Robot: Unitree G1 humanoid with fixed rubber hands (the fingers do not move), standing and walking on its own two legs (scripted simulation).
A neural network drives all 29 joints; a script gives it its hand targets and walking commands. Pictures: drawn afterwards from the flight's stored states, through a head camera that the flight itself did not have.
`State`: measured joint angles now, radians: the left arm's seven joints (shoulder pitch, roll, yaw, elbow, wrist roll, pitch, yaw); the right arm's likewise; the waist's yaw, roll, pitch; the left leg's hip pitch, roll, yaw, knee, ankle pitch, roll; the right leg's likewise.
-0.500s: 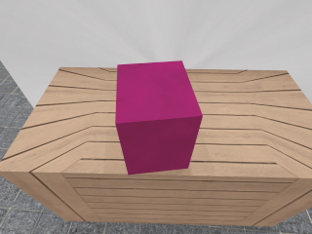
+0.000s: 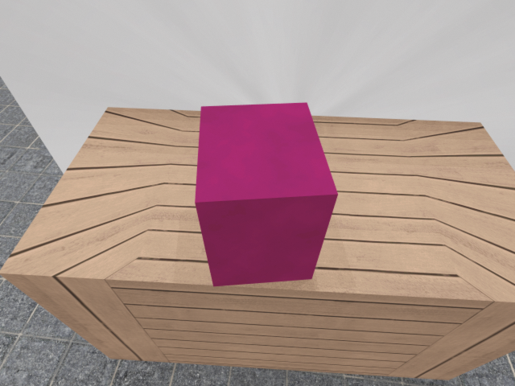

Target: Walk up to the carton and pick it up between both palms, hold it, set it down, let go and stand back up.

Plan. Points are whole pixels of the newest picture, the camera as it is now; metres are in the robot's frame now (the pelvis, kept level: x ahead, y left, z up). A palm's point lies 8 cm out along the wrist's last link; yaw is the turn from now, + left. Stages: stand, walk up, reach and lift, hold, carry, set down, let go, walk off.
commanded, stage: walk up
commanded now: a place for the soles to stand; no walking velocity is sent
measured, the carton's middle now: (258, 196) +0.45 +0.00 +0.02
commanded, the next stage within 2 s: reach and lift in 0.12 s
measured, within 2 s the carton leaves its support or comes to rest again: neither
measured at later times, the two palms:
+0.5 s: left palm (120, 382) +0.16 +0.22 -0.08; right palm (435, 382) +0.15 -0.27 -0.08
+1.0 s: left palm out of the picture +0.15 +0.23 -0.06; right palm (410, 382) +0.15 -0.22 -0.06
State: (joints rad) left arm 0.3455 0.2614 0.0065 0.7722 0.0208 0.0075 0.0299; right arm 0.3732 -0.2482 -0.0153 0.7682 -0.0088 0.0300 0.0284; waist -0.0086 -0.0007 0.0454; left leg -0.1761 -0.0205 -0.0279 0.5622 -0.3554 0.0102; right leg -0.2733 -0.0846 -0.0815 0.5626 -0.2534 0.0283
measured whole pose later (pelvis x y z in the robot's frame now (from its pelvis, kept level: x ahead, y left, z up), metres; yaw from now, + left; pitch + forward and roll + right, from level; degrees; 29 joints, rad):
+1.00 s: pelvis +0.00 -0.02 +0.01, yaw -2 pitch -5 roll -1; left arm 0.26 0.26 0.02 0.45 -0.06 0.07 -0.01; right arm 0.22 -0.10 -0.01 0.65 0.02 -0.23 -0.02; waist 0.04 -0.01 0.09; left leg -0.01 0.04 0.01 0.38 -0.27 -0.03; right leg -0.11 -0.01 -0.05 0.33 -0.13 0.00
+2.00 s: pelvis +0.01 -0.01 +0.01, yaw -2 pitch -3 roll -1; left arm 0.02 0.21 -0.04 0.43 -0.18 -0.16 0.07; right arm 0.02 -0.09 0.05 0.52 0.19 -0.29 -0.08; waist 0.05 -0.01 0.07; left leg -0.08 0.04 0.00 0.45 -0.31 -0.02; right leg -0.17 -0.01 -0.06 0.40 -0.17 0.00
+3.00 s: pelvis -0.01 -0.03 +0.01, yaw -2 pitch +4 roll -1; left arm -0.68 0.30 0.13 0.59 -0.19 0.38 0.07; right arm -0.72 -0.20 0.01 0.70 0.30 0.22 -0.16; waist 0.05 -0.02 -0.01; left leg -0.23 0.05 -0.01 0.40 -0.24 -0.04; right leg -0.30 0.00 -0.07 0.33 -0.09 -0.01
